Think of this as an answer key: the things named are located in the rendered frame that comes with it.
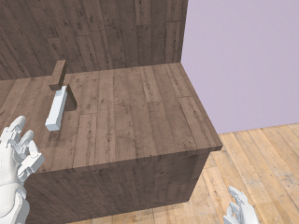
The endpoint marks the robot left hand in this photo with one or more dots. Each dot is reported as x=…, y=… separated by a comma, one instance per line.
x=13, y=167

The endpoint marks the tap lever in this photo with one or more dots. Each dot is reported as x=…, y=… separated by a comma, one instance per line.
x=53, y=122

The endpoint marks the counter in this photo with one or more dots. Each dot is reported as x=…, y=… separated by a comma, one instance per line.
x=134, y=134

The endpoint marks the left robot forearm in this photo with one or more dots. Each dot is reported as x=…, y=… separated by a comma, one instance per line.
x=14, y=209

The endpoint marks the robot right hand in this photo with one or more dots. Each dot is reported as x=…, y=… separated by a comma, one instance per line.
x=244, y=212

